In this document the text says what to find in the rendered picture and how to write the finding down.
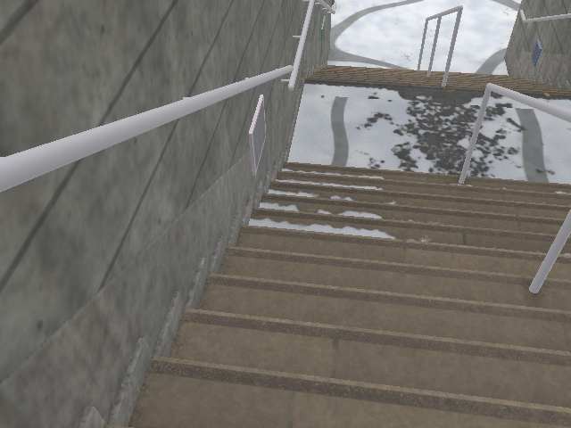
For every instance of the stairs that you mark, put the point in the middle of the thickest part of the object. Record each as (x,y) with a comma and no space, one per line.
(419,78)
(377,298)

